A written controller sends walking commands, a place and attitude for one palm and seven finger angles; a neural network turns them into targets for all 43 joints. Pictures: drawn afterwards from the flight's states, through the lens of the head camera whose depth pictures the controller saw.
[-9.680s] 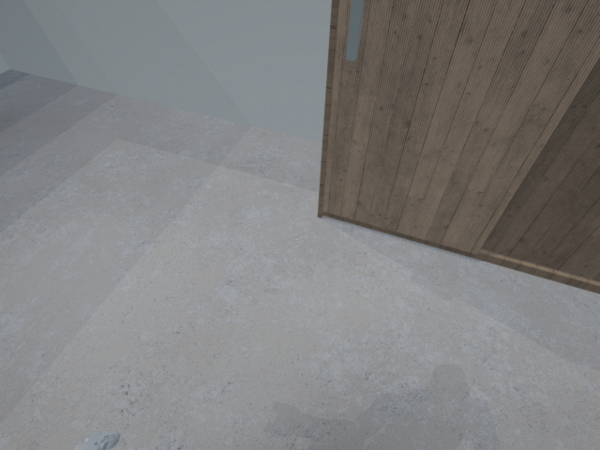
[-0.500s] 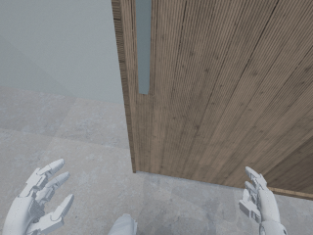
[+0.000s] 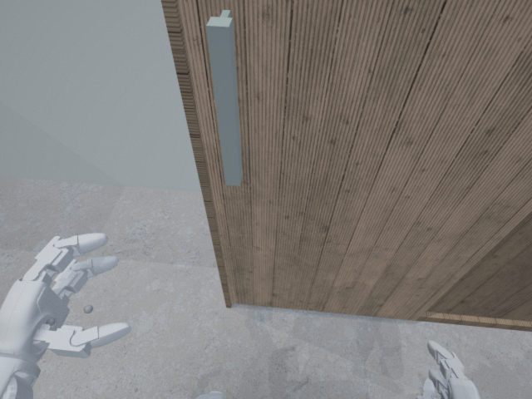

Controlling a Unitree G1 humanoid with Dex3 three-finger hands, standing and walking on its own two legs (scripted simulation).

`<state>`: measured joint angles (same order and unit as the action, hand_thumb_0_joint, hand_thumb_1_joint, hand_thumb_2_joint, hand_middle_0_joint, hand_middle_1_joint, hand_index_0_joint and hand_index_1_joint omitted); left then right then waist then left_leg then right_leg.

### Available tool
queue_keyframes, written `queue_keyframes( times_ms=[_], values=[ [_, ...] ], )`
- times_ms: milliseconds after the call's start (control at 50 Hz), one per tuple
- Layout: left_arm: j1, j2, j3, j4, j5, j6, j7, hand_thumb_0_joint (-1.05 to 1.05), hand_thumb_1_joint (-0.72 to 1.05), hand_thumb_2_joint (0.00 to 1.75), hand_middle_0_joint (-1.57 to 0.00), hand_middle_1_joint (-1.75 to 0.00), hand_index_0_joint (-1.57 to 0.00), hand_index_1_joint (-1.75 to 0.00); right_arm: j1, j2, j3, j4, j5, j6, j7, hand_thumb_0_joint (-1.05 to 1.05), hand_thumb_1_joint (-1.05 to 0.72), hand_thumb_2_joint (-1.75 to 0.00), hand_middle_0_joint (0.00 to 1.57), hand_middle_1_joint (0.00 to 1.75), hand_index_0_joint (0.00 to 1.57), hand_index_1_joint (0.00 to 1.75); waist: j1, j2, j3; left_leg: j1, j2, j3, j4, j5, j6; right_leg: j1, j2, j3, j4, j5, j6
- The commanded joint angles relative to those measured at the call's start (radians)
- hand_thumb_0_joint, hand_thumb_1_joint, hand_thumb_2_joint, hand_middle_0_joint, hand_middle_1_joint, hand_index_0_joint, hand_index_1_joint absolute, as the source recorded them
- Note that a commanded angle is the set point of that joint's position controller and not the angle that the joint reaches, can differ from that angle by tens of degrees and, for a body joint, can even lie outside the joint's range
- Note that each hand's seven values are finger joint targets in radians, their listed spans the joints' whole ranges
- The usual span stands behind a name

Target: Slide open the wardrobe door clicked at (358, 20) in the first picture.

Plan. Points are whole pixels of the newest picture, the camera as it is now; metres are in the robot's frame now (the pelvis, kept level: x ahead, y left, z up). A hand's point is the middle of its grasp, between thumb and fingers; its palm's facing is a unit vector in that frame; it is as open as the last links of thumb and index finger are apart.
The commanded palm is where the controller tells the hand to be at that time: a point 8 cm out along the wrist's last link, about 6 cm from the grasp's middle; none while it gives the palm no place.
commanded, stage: raise the hand with hooked fingers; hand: left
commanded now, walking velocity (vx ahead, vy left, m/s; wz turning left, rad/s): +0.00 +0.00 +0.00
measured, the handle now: (230, 110) +0.50 +0.10 +0.17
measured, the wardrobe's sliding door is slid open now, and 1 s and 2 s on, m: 0.00 0.00 0.00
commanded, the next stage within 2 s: move the hooked fingers beside the handle in 1.12 s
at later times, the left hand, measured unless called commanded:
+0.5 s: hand (32, 243) +0.24 +0.28 +0.17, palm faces +0.08 -0.99 -0.08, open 13.9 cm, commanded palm +0.22 +0.33 +0.19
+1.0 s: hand (50, 212) +0.27 +0.27 +0.19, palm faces +0.08 -0.99 -0.06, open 14.0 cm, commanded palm +0.24 +0.32 +0.20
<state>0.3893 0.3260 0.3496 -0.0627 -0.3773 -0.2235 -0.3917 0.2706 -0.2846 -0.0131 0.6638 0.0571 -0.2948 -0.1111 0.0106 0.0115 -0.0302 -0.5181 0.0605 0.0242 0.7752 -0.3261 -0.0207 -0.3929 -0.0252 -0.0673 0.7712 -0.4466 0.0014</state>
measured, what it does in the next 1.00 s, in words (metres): stands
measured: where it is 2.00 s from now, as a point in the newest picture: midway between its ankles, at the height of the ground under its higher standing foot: outside the picture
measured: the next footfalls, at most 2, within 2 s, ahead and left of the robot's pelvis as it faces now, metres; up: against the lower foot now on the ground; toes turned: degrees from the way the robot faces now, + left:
none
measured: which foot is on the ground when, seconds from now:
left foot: down 0.00-1.00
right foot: down 0.00-1.00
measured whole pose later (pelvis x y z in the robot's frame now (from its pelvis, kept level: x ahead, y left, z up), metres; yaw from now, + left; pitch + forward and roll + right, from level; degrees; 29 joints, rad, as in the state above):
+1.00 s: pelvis +0.00 +0.00 +0.03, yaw +0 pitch -2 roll +0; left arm -0.04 0.45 0.44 0.08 -0.34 0.15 -0.40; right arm 0.21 -0.28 0.05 0.65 0.09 -0.20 -0.14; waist 0.04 0.03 0.00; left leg -0.25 0.06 0.03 0.50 -0.20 -0.03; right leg -0.13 -0.01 -0.07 0.49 -0.31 0.00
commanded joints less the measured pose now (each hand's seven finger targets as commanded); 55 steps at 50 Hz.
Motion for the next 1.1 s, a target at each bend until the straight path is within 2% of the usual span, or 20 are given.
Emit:
queue_keyframes(
  times_ms=[0,60,100,200,260,300,340,400,440,500,560,600,640,680,800,820,880,900,980,1080],
  values=[
    [-0.132,0.223,0.129,-0.232,-0.019,-0.055,0.035,0.0,-0.27,0.4,-0.28,-1.05,-0.28,-1.05,-0.113,-0.109,-0.031,-0.162,-0.003,-0.072,-0.016,0.0,-0.9,-0.9,0.2,0.3,0.2,0.3,0.027,0.049,-0.152,0.229,-0.05,-0.033,-0.139,0.19,0.026,0.01,0.037,0.019,-0.173,0.261,0.007],
    [-0.189,0.214,0.11,-0.244,-0.015,-0.021,0.048,0.0,-0.34,0.37,-0.29,-1.1,-0.29,-1.1,-0.124,-0.107,-0.023,-0.164,0.002,-0.067,-0.018,0.0,-0.9,-0.9,0.2,0.3,0.2,0.3,0.026,0.106,-0.135,0.268,-0.051,-0.036,-0.185,0.177,0.022,0.021,0.043,-0.003,-0.197,0.244,0.002],
    [-0.21,0.24,0.127,-0.207,-0.005,0.013,0.052,0.0,-0.38,0.35,-0.29,-1.12,-0.29,-1.12,-0.123,-0.111,-0.018,-0.162,0.001,-0.061,-0.02,0.0,-0.9,-0.9,0.2,0.3,0.2,0.3,0.032,0.077,-0.113,0.267,-0.05,-0.037,-0.204,0.175,0.023,0.046,0.046,-0.004,-0.218,0.244,0.0],
    [-0.342,0.274,0.138,-0.173,-0.009,0.097,0.028,0.0,-0.5,0.3,-0.3,-1.2,-0.3,-1.2,-0.147,-0.113,-0.001,-0.163,0.009,-0.042,-0.029,0.0,-0.9,-0.9,0.2,0.3,0.2,0.3,0.033,0.086,-0.115,0.315,-0.05,-0.038,-0.247,0.174,0.023,0.088,0.05,-0.007,-0.268,0.249,-0.001],
    [-0.432,0.272,0.126,-0.154,-0.013,0.137,0.012,0.0,-0.5,0.3,-0.3,-1.2,-0.3,-1.2,-0.165,-0.109,0.011,-0.167,0.012,-0.033,-0.035,0.0,-0.9,-0.9,0.2,0.3,0.2,0.3,0.027,0.065,-0.106,0.34,-0.048,-0.046,-0.277,0.163,0.023,0.094,0.052,-0.013,-0.295,0.241,0.001],
    [-0.481,0.309,0.148,-0.136,-0.007,0.159,0.007,0.0,-0.5,0.3,-0.3,-1.2,-0.3,-1.2,-0.171,-0.112,0.015,-0.163,0.013,-0.028,-0.039,0.0,-0.9,-0.9,0.2,0.3,0.2,0.3,0.033,0.078,-0.12,0.364,-0.049,-0.04,-0.281,0.178,0.026,0.114,0.053,-0.004,-0.312,0.255,-0.002],
    [-0.536,0.298,0.13,-0.131,-0.003,0.179,0.001,0.0,-0.5,0.3,-0.3,-1.2,-0.3,-1.2,-0.183,-0.106,0.022,-0.164,0.014,-0.021,-0.042,0.0,-0.9,-0.9,0.2,0.3,0.2,0.3,0.027,0.085,-0.117,0.379,-0.049,-0.044,-0.3,0.181,0.024,0.119,0.052,-0.01,-0.323,0.259,-0.002],
    [-0.584,0.356,0.166,-0.093,0.001,0.21,-0.007,0.0,-0.5,0.3,-0.3,-1.2,-0.3,-1.2,-0.189,-0.113,0.025,-0.16,0.015,-0.01,-0.044,0.0,-0.9,-0.9,0.2,0.3,0.2,0.3,0.034,0.072,-0.125,0.39,-0.052,-0.04,-0.305,0.185,0.028,0.14,0.049,0.001,-0.346,0.266,-0.004],
    [-0.626,0.34,0.146,-0.071,0.002,0.233,-0.013,0.0,-0.5,0.3,-0.3,-1.2,-0.3,-1.2,-0.198,-0.104,0.032,-0.166,0.02,-0.002,-0.045,0.0,-0.9,-0.9,0.2,0.3,0.2,0.3,0.028,0.075,-0.108,0.392,-0.054,-0.044,-0.325,0.162,0.027,0.131,0.048,-0.003,-0.361,0.24,-0.001],
    [-0.689,0.397,0.181,-0.05,0.003,0.258,-0.019,0.0,-0.5,0.3,-0.3,-1.2,-0.3,-1.2,-0.206,-0.113,0.031,-0.165,0.023,0.007,-0.048,0.0,-0.9,-0.9,0.2,0.3,0.2,0.3,0.032,0.045,-0.126,0.399,-0.056,-0.04,-0.326,0.165,0.03,0.152,0.046,0.006,-0.378,0.241,-0.002],
    [-0.744,0.398,0.171,-0.049,0.004,0.281,-0.025,0.0,-0.5,0.3,-0.3,-1.2,-0.3,-1.2,-0.218,-0.108,0.035,-0.174,0.029,0.013,-0.048,0.0,-0.9,-0.9,0.2,0.3,0.2,0.3,0.03,0.08,-0.127,0.415,-0.058,-0.04,-0.338,0.172,0.03,0.152,0.044,0.005,-0.388,0.248,-0.001],
    [-0.762,0.44,0.198,-0.022,0.009,0.3,-0.021,0.0,-0.5,0.3,-0.3,-1.2,-0.3,-1.2,-0.216,-0.114,0.035,-0.172,0.029,0.017,-0.049,0.0,-0.9,-0.9,0.2,0.3,0.2,0.3,0.034,0.069,-0.125,0.411,-0.059,-0.035,-0.335,0.172,0.031,0.159,0.043,0.012,-0.397,0.245,-0.002],
    [-0.702,0.387,0.166,0.013,0.004,0.319,-0.031,0.0,-0.5,0.3,-0.3,-1.2,-0.3,-1.2,-0.215,-0.108,0.032,-0.182,0.035,0.021,-0.044,0.0,-0.9,-0.9,0.2,0.3,0.2,0.3,0.034,0.054,-0.121,0.409,-0.061,-0.032,-0.338,0.179,0.031,0.159,0.041,0.009,-0.396,0.261,0.002],
    [-0.671,0.378,0.162,0.018,0.0,0.335,-0.038,0.0,-0.5,0.3,-0.3,-1.2,-0.3,-1.2,-0.213,-0.113,0.026,-0.189,0.038,0.028,-0.039,0.0,-0.9,-0.9,0.2,0.3,0.2,0.3,0.038,0.053,-0.126,0.41,-0.063,-0.027,-0.332,0.201,0.031,0.162,0.042,0.009,-0.388,0.297,0.005],
    [-0.713,0.437,0.224,-0.062,-0.001,0.314,-0.01,0.0,-0.5,0.3,-0.3,-1.2,-0.3,-1.2,-0.213,-0.121,0.016,-0.192,0.033,0.027,-0.036,0.0,-0.9,-0.9,0.2,0.3,0.2,0.3,0.038,0.034,-0.156,0.424,-0.059,-0.016,-0.311,0.24,0.035,0.176,0.039,0.022,-0.377,0.339,0.008],
    [-0.738,0.438,0.225,-0.098,0.005,0.307,-0.005,0.0,-0.5,0.3,-0.3,-1.2,-0.3,-1.2,-0.214,-0.117,0.015,-0.196,0.03,0.026,-0.038,0.0,-0.9,-0.9,0.2,0.3,0.2,0.3,0.039,0.07,-0.181,0.436,-0.061,-0.013,-0.317,0.251,0.036,0.181,0.037,0.021,-0.375,0.352,0.007],
    [-0.727,0.414,0.213,-0.088,0.009,0.293,0.005,0.0,-0.5,0.3,-0.3,-1.2,-0.3,-1.2,-0.206,-0.113,0.017,-0.188,0.028,0.026,-0.041,0.0,-0.9,-0.9,0.2,0.3,0.2,0.3,0.034,0.102,-0.157,0.444,-0.063,-0.011,-0.321,0.26,0.033,0.172,0.043,0.013,-0.373,0.366,0.006],
    [-0.719,0.433,0.224,-0.075,0.012,0.293,0.009,0.0,-0.5,0.3,-0.3,-1.2,-0.3,-1.2,-0.203,-0.118,0.014,-0.179,0.027,0.026,-0.042,0.0,-0.9,-0.9,0.2,0.3,0.2,0.3,0.034,0.072,-0.148,0.436,-0.06,-0.006,-0.311,0.259,0.036,0.176,0.04,0.024,-0.375,0.371,0.009],
    [-0.702,0.39,0.19,-0.042,0.014,0.312,0.0,0.0,-0.5,0.3,-0.3,-1.2,-0.3,-1.2,-0.204,-0.114,0.017,-0.182,0.032,0.03,-0.043,0.0,-0.9,-0.9,0.2,0.3,0.2,0.3,0.031,0.078,-0.128,0.426,-0.064,-0.008,-0.324,0.242,0.033,0.165,0.044,0.013,-0.376,0.359,0.011],
    [-0.711,0.397,0.195,-0.055,0.01,0.321,-0.008,0.0,-0.5,0.3,-0.3,-1.2,-0.3,-1.2,-0.208,-0.114,0.014,-0.188,0.033,0.033,-0.044,0.0,-0.9,-0.9,0.2,0.3,0.2,0.3,0.031,0.062,-0.158,0.442,-0.064,-0.006,-0.317,0.267,0.035,0.175,0.044,0.012,-0.369,0.397,0.014]
  ],
)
